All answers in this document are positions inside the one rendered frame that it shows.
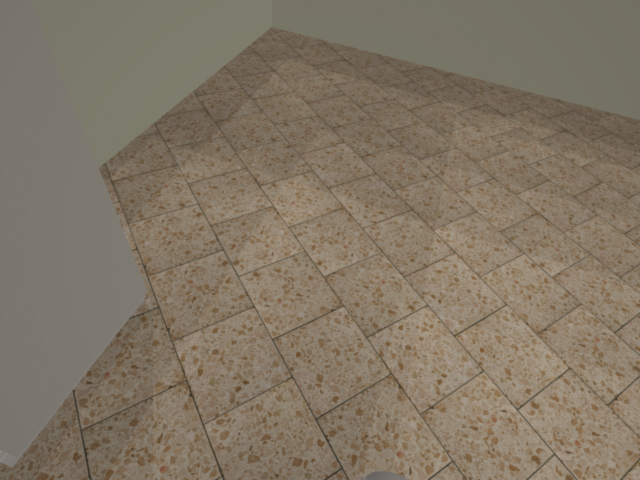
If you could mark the fridge door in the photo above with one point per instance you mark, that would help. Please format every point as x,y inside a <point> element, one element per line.
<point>68,277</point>

